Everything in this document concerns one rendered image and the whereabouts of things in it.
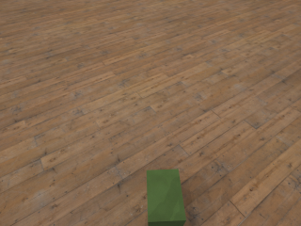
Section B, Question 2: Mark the carton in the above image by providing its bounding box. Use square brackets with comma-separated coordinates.
[146, 169, 186, 226]

